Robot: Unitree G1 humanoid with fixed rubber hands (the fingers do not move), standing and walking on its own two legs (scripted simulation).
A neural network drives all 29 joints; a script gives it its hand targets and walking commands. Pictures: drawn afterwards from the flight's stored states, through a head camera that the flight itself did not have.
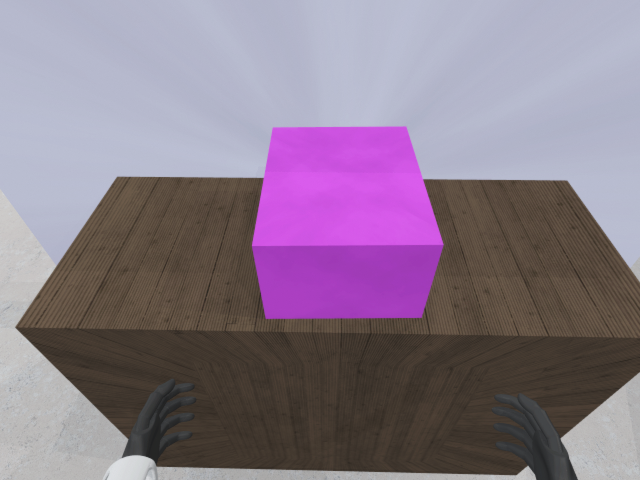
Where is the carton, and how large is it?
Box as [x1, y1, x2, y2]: [252, 126, 443, 318]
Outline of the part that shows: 405,126 273,127 252,242 253,254 266,318 421,317 443,244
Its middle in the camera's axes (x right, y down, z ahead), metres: +0.03 -0.04 +0.68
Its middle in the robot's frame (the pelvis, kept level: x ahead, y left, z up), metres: +0.55 +0.03 +0.03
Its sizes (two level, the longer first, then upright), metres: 0.311 0.250 0.167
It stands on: a pedestal, 0.73 m high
